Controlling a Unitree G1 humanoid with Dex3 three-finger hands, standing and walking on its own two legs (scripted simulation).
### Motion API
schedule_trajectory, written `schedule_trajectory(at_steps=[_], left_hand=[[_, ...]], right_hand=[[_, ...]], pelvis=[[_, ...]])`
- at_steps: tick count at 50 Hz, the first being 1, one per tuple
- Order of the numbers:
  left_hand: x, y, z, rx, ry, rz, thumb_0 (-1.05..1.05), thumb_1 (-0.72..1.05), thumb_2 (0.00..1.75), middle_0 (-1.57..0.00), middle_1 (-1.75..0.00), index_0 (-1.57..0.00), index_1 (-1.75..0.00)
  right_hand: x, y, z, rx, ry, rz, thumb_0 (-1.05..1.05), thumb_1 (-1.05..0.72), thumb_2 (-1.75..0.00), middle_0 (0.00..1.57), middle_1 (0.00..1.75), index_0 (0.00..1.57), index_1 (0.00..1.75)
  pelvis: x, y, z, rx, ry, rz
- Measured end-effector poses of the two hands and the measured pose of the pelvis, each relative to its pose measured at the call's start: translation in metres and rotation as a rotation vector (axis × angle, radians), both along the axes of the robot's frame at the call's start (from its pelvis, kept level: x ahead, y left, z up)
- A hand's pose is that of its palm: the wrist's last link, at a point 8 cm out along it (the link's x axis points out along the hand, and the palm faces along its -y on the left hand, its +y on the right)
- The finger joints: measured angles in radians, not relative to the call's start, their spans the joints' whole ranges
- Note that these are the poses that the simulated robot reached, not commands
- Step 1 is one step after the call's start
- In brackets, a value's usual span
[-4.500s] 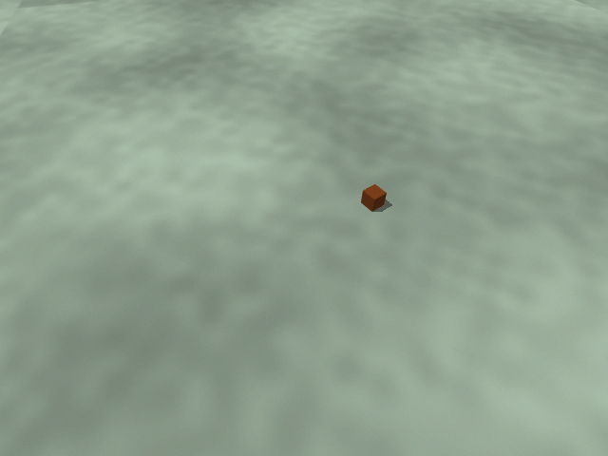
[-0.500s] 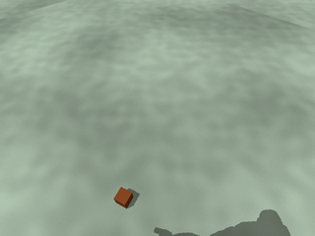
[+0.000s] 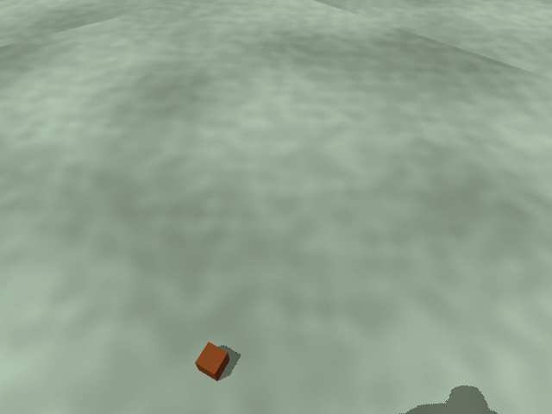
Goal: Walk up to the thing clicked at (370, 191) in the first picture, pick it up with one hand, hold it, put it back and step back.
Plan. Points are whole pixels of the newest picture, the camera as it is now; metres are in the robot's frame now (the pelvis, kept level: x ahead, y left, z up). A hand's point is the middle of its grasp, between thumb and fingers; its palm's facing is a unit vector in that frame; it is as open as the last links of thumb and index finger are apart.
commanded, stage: walk up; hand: left
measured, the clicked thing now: (213, 361) +0.44 +0.21 -0.74
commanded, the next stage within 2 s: stand in 0.50 s
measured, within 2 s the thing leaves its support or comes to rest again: neither
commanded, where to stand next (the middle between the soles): +0.06 -0.02 m, yaw +0 degrees
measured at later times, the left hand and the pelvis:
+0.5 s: hand out of the picture +0.08 +0.25 -0.16, palm faces -0.01 -0.95 -0.32, open 7.4 cm; pelvis +0.01 +0.01 +0.00, yaw +0 degrees
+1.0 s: hand out of the picture +0.10 +0.26 -0.15, palm faces -0.02 -0.94 -0.34, open 7.4 cm; pelvis +0.02 +0.00 +0.00, yaw +1 degrees
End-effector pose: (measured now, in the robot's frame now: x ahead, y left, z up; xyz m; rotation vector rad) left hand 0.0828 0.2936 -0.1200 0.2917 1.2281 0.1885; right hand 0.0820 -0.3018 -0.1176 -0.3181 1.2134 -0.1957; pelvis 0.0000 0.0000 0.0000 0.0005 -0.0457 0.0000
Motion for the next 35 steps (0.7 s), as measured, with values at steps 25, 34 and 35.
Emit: schedule_trajectory(at_steps=[25,34,35], left_hand=[[-0.005,0.006,-0.001,0.003,0.029,0.013,0.01,0.90,0.90,-0.20,-0.30,-0.20,-0.30],[0.007,0.007,0.002,0.011,0.001,-0.003,0.01,0.90,0.90,-0.20,-0.30,-0.20,-0.30],[0.007,0.007,0.002,0.012,-0.001,-0.003,0.01,0.90,0.90,-0.20,-0.30,-0.20,-0.30]], right_hand=[[0.002,0.012,-0.004,0.017,0.024,-0.010,0.00,-0.90,-0.90,0.20,0.30,0.21,0.30],[0.008,0.012,-0.002,0.010,0.013,0.001,0.00,-0.90,-0.90,0.20,0.30,0.21,0.30],[0.008,0.012,-0.002,0.011,0.013,0.001,0.00,-0.90,-0.90,0.20,0.30,0.21,0.30]], pelvis=[[0.009,0.006,0.001,0.000,0.008,0.004],[0.013,0.006,0.001,0.001,0.008,0.011],[0.014,0.006,0.001,0.001,0.008,0.012]])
